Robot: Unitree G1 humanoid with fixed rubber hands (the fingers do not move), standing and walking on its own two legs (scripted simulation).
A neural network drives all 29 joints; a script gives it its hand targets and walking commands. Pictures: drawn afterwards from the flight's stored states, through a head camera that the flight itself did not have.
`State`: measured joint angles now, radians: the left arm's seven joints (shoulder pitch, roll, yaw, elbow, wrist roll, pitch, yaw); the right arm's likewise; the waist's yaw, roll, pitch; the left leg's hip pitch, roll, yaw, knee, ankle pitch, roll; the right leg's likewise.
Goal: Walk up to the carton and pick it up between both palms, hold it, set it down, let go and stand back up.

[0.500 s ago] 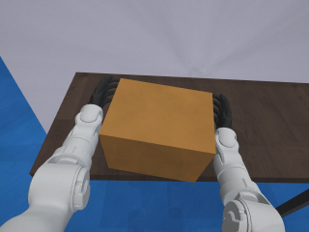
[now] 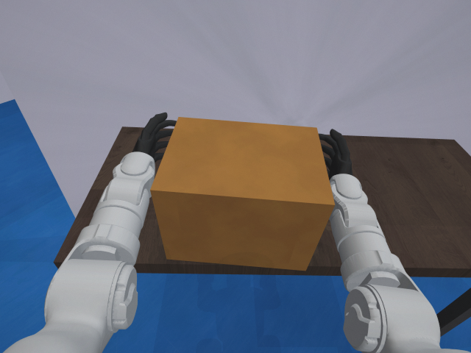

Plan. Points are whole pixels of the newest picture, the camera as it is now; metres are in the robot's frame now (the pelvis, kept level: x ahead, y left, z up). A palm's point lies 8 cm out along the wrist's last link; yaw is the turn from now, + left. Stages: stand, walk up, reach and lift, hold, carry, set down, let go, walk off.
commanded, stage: reach and lift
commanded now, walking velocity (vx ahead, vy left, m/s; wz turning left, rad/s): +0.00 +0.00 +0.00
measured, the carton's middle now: (241, 193) +0.39 -0.01 +0.11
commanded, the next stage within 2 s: hold in 1.24 s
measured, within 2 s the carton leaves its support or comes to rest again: neither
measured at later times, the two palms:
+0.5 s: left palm (147, 153) +0.41 +0.14 +0.18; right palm (350, 168) +0.39 -0.19 +0.17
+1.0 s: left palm (145, 150) +0.41 +0.14 +0.19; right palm (350, 159) +0.39 -0.19 +0.18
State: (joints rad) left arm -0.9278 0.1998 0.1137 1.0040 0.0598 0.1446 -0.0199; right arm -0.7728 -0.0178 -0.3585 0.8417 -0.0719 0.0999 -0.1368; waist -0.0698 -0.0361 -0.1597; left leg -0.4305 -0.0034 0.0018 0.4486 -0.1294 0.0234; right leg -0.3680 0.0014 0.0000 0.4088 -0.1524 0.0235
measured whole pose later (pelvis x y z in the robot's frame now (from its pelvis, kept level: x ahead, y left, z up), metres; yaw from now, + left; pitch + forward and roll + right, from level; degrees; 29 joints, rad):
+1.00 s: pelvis +0.00 -0.01 +0.00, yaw +0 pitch +1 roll +0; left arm -0.81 0.11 0.27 0.56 0.06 0.53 0.03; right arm -0.82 -0.08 -0.25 0.75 0.05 0.32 -0.11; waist -0.07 -0.02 -0.11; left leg -0.31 0.00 0.00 0.40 -0.12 0.01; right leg -0.27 0.00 0.00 0.41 -0.16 0.01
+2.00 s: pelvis -0.01 -0.01 +0.00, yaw +0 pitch -2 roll +0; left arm -0.78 0.10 0.27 0.37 0.09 0.70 0.03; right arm -0.81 -0.09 -0.21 0.62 0.11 0.46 -0.12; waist -0.07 -0.04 -0.11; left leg -0.26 0.00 0.00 0.40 -0.12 0.01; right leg -0.22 0.00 0.00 0.41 -0.16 0.01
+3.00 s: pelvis -0.01 -0.01 +0.00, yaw +0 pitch -2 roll +0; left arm -0.76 0.09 0.27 0.35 0.10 0.73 0.02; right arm -0.81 -0.09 -0.21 0.59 0.11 0.48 -0.12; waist -0.07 -0.03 -0.11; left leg -0.25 0.00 0.00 0.40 -0.12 0.01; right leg -0.21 0.00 0.00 0.40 -0.16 0.01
